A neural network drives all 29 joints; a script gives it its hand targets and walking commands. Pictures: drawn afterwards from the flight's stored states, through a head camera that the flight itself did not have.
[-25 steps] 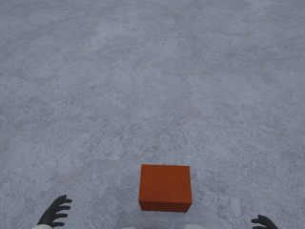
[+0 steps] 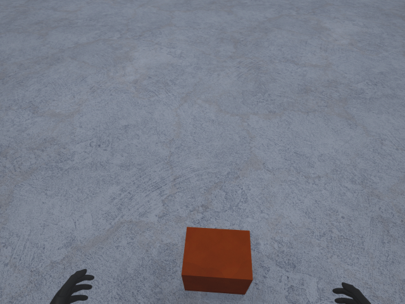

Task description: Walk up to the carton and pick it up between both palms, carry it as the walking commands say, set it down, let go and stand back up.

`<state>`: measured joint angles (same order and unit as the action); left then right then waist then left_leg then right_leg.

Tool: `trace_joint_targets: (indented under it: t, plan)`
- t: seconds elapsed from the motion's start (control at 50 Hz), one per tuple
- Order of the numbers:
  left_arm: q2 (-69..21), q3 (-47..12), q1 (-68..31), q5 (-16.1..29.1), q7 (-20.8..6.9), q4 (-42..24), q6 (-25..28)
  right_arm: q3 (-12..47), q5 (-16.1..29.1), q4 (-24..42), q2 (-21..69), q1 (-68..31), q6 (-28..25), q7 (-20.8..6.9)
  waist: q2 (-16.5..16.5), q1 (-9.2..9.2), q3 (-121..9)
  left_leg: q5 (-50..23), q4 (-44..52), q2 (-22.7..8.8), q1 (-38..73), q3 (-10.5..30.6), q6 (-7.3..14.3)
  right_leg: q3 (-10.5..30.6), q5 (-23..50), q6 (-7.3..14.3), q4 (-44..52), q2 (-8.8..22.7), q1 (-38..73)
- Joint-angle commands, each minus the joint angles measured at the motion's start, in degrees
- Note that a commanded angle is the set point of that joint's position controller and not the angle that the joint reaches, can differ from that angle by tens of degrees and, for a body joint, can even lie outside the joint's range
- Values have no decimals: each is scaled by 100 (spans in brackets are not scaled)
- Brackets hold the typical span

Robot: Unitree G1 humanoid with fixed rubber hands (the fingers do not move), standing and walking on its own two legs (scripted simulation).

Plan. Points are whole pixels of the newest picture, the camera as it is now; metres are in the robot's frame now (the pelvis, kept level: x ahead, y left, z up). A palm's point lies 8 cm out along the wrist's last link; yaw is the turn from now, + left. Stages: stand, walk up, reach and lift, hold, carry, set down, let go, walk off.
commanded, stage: walk up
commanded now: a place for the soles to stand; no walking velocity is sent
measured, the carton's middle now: (216, 261) +0.41 -0.04 -0.64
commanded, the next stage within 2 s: none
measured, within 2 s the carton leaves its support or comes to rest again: neither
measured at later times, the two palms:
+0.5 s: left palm out of the picture +0.09 +0.30 -0.07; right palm out of the picture +0.09 -0.30 -0.08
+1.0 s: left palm out of the picture +0.11 +0.29 -0.07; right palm out of the picture +0.11 -0.30 -0.08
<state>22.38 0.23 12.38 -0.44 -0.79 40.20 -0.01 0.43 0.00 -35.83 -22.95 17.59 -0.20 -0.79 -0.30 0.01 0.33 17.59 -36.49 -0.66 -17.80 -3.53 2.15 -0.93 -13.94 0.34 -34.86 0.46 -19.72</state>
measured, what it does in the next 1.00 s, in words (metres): stands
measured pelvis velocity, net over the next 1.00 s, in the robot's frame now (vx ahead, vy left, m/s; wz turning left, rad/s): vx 0.00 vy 0.00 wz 0.00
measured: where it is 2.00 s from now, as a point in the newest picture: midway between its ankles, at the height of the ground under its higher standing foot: outside the picture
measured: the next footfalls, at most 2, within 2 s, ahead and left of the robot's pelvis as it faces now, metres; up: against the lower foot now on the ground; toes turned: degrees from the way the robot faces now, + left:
none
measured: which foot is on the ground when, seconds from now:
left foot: down 0.00-1.00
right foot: down 0.00-1.00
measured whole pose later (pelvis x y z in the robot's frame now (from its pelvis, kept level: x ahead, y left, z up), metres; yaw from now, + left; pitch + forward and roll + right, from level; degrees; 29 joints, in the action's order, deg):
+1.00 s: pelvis +0.00 +0.00 +0.00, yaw +0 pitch +0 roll +0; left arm 22.4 0.2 14.7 -0.4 -1.4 40.2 0.0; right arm -0.6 0.0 -36.4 -23.0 17.6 -0.7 -1.6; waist -0.8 0.0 -0.1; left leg 16.4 -34.3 -0.6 -17.6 -3.6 2.0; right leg -0.9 -13.0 0.3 -33.2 0.4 -19.7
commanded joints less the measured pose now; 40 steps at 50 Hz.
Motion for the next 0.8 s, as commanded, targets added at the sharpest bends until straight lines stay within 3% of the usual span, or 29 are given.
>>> trace_joint_targets:
  t: [0.0,0.02,0.04,0.06,0.08,0.1,0.12,0.14,0.18,0.2,0.22,0.26,0.28,0.3,0.36,0.38,0.4,0.42,0.44,0.48,0.5,0.52,0.56,0.58,0.6,0.62,0.66,0.7,0.78]
  plan:
    - [1113,319,-113,123,17,-180,216,-502,59,132,-1194,-797,-191,48,-278,107,-602,323,1400,-918,446,971,190,811,314,178,642,526,621]
    - [1249,359,-296,107,39,-161,204,-493,67,114,-1174,-626,-192,29,-54,-2,-494,517,1380,-882,137,971,128,786,136,202,655,541,861]
    - [1159,308,-178,119,46,-95,173,-485,79,76,-1169,-670,-177,33,-288,-17,-310,872,1454,-839,403,863,101,949,-147,232,730,554,296]
    - [1066,281,-136,144,49,-156,149,-462,78,52,-1124,-670,-150,21,-200,-10,15,1165,1493,-891,205,948,146,880,-496,263,843,515,204]
    - [1123,312,-156,102,33,-258,190,-467,95,125,-1110,-590,-163,21,-13,11,-56,1109,1528,-948,174,989,161,1052,-440,263,983,608,170]
    - [1249,334,-261,103,31,-165,204,-508,75,85,-1165,-550,-178,10,202,-147,-62,1155,1477,-802,292,944,24,1128,-707,295,980,596,11]
    - [1141,306,-282,108,4,-231,241,-528,23,121,-1190,-631,-184,15,109,-95,-110,1001,1387,-852,565,959,105,1076,-830,267,1047,583,-248]
    - [1100,317,-237,124,-2,-257,260,-505,23,47,-1132,-621,-189,8,-43,-46,-405,1197,1497,-872,364,991,135,1028,-714,258,974,613,214]
    - [1115,330,-311,88,-3,-244,255,-545,-17,53,-1216,-607,-225,-11,90,-31,22,1238,1551,-824,235,1075,97,1107,-816,289,954,581,-61]
    - [1131,358,-81,142,-20,-276,260,-564,3,117,-1313,-648,-227,1,-166,32,-407,1362,1622,-914,401,1203,166,989,-672,274,795,475,171]
    - [1138,338,-127,142,-19,-230,266,-568,-15,177,-1273,-683,-228,6,-165,5,-114,1329,1642,-980,255,1197,164,860,-535,190,769,437,54]
    - [1229,353,-200,89,-3,-264,251,-524,-11,69,-1235,-582,-224,-14,263,-24,-200,1178,1391,-782,292,926,36,1142,-878,315,1040,517,158]
    - [1200,330,-88,126,-2,-291,239,-565,15,80,-1261,-495,-206,2,117,-57,-122,1144,1367,-771,424,971,100,1253,-956,298,1092,587,-140]
    - [1116,320,-238,110,-7,-299,261,-520,16,72,-1204,-499,-194,-20,252,-53,-187,1036,1333,-746,471,890,75,1256,-915,340,1191,635,-64]
    - [1165,325,-285,110,-8,-319,238,-539,21,86,-1215,-555,-206,-36,154,-80,-16,1465,1513,-795,309,1073,141,1249,-1136,261,1107,554,-209]
    - [1184,325,-143,124,-22,-324,244,-567,7,151,-1247,-634,-201,-32,258,-8,-56,1715,1397,-781,234,1070,170,1302,-1502,249,1313,546,-221]
    - [1303,388,-181,93,-10,-410,242,-575,24,86,-1255,-383,-200,-33,277,-76,136,1663,1365,-662,191,1012,90,1334,-1780,282,1205,575,-400]
    - [1215,347,-310,77,-18,-411,260,-603,-1,129,-1293,-348,-208,-22,235,-122,110,1422,1470,-671,350,992,92,1354,-1633,317,1257,583,-490]
    - [1177,352,-162,100,-29,-349,263,-633,-16,99,-1328,-415,-215,-25,319,-59,215,1644,1506,-756,267,1194,143,1282,-1652,287,1207,501,-548]
    - [1248,363,-20,129,-26,-351,247,-623,-53,140,-1391,-602,-236,-27,-54,39,297,1899,1609,-856,98,1204,188,1166,-1226,180,997,431,-378]
    - [1194,391,0,109,-21,-378,259,-604,12,116,-1270,-414,-260,-33,-52,-30,17,1790,1584,-775,13,1162,190,1185,-1267,240,1007,447,-35]
    - [1236,384,-187,71,-6,-338,253,-610,19,78,-1232,-488,-237,-54,168,-59,125,1551,1570,-725,75,1124,117,1215,-1270,275,1104,482,-179]
    - [1211,386,-132,85,-5,-369,275,-576,25,45,-1214,-407,-229,-56,192,-37,175,1548,1509,-727,-98,1105,168,1233,-1339,295,1168,530,33]
    - [1308,390,-179,62,-9,-411,276,-609,6,103,-1241,-448,-238,-58,376,-40,84,1289,1359,-650,101,917,134,1392,-1374,290,1249,607,-58]
    - [1235,397,-144,73,-1,-386,274,-581,27,86,-1173,-513,-224,-40,216,-50,-11,1219,1409,-744,223,996,178,1295,-1341,287,1139,642,-145]
    - [1226,340,-228,80,-3,-370,271,-583,21,76,-1221,-375,-262,-54,183,-62,-87,1021,1504,-763,307,1093,141,1221,-863,285,1075,556,4]
    - [1090,336,-101,126,-29,-382,287,-560,-12,61,-1249,-490,-260,-27,-177,-41,-37,1195,1520,-795,250,1129,189,1185,-718,276,1066,525,31]
    - [1184,353,-41,103,-9,-285,285,-573,-8,75,-1230,-510,-249,-34,128,8,-276,1180,1554,-855,337,1057,197,1030,-503,234,944,461,294]
    - [1130,291,-38,125,16,-277,284,-530,33,-19,-1137,-602,-271,-45,-97,1,-456,574,1687,-974,448,1232,236,888,337,196,694,465,524]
